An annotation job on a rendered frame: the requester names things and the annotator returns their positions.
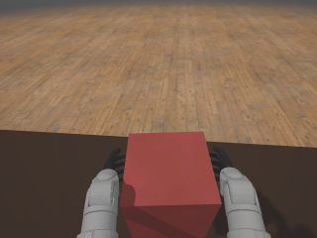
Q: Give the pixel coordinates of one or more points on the robot left hand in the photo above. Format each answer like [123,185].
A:
[111,160]

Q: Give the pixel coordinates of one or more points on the robot left forearm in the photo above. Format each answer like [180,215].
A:
[101,207]

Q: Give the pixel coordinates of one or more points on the robot right forearm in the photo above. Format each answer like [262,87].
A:
[242,207]

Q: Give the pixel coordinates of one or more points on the robot right hand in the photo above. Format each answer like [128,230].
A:
[223,158]

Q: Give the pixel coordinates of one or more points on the carton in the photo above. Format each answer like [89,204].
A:
[169,188]

